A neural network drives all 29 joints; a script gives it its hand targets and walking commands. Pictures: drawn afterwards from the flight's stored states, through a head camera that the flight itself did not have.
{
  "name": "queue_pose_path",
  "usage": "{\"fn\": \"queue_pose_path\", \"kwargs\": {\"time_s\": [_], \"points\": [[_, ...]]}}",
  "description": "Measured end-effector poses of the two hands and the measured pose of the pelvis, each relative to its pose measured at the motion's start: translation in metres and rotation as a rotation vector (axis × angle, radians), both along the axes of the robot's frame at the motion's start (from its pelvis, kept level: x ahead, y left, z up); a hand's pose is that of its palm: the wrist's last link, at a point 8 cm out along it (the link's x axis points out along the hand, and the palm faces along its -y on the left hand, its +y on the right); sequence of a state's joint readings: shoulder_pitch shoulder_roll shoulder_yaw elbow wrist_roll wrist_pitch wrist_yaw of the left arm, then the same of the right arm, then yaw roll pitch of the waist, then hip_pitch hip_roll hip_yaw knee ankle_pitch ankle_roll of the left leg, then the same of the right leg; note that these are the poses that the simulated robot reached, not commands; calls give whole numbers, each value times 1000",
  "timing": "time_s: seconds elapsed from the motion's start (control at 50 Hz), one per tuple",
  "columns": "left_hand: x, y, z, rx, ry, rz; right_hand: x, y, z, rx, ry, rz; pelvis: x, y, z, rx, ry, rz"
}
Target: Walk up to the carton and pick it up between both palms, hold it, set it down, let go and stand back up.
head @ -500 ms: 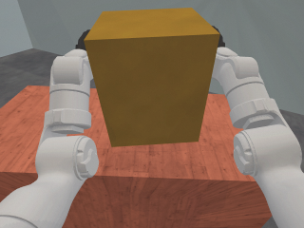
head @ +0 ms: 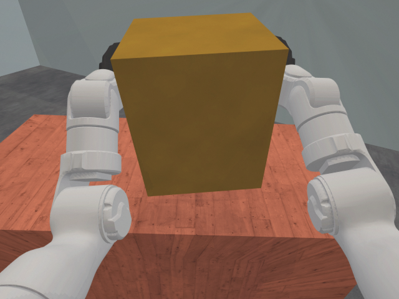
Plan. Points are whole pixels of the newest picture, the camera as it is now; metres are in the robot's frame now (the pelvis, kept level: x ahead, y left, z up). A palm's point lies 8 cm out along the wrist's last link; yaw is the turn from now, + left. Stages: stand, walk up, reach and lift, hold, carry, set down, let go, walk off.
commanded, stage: hold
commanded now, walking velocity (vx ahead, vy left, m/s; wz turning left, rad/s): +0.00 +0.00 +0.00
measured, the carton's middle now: (198, 105) +0.36 +0.00 +0.28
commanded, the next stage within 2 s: none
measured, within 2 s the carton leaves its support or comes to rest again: neither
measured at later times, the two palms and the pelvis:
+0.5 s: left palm (109, 81) +0.37 +0.15 +0.32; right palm (282, 76) +0.37 -0.15 +0.33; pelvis +0.00 +0.00 +0.00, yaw +0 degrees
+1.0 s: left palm (109, 81) +0.37 +0.15 +0.32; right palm (281, 77) +0.37 -0.15 +0.33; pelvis +0.00 +0.00 +0.00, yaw +0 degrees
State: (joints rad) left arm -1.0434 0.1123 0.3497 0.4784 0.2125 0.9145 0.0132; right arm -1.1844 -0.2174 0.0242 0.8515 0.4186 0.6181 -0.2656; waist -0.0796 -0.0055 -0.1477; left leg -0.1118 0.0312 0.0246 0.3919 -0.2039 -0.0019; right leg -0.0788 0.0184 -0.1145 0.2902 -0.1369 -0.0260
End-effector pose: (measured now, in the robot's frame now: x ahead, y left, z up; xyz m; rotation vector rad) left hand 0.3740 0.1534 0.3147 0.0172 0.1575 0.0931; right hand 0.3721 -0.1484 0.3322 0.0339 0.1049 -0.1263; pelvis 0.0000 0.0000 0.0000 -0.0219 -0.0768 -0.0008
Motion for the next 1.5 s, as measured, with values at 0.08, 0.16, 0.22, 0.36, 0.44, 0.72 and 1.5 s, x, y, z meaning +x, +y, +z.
{"fn": "queue_pose_path", "kwargs": {"time_s": [0.08,0.16,0.22,0.36,0.44,0.72,1.5], "points": [[0,0,1,0,0,1,0,0,0,0,1,0,0,0,0,0,-1,-1],[-1,0,1,0,-1,1,-1,0,1,-1,1,1,0,0,0,0,-1,-2],[-1,0,2,0,-1,1,-1,0,1,-1,2,1,0,0,0,0,-1,-2],[-1,0,3,0,0,2,-1,0,2,-1,4,1,-1,-1,0,1,2,-1],[-2,0,4,0,0,2,-1,0,2,-1,6,1,-2,-1,0,1,4,0],[-1,1,4,1,0,2,-1,0,2,-2,9,1,-3,-2,0,1,8,3],[-1,0,4,2,-6,3,-1,0,0,-2,12,0,-1,-1,0,0,5,1]]}}
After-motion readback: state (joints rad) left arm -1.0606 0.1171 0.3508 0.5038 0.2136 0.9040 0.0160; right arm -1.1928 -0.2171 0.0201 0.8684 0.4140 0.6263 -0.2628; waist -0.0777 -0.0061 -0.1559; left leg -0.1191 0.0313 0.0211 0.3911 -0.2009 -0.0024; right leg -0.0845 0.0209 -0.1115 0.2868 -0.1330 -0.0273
